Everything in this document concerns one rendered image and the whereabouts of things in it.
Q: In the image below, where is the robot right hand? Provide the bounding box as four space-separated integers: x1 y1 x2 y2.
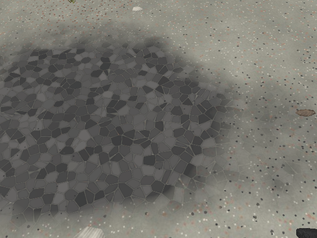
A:
296 228 317 238

